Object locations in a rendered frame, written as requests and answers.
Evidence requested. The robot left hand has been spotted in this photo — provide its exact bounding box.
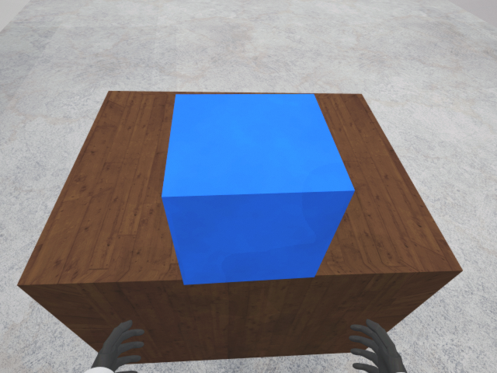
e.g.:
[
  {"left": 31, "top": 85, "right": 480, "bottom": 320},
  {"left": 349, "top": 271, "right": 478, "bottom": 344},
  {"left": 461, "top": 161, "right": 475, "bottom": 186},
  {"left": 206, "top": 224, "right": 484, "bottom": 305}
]
[{"left": 91, "top": 320, "right": 144, "bottom": 373}]

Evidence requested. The carton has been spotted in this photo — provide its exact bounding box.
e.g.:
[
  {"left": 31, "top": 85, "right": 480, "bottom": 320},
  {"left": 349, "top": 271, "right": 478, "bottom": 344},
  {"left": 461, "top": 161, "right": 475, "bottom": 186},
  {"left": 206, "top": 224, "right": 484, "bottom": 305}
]
[{"left": 162, "top": 94, "right": 355, "bottom": 285}]

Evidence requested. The robot right hand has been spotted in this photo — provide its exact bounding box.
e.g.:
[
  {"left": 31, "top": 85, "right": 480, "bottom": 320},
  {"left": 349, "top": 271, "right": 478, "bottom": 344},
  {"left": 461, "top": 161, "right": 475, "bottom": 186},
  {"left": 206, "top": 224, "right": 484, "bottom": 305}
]
[{"left": 349, "top": 319, "right": 408, "bottom": 373}]

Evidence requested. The pedestal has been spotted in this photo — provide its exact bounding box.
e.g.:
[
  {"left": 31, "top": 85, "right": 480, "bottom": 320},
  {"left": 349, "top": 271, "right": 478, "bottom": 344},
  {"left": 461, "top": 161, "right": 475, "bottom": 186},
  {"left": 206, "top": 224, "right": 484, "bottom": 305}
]
[{"left": 17, "top": 91, "right": 463, "bottom": 364}]

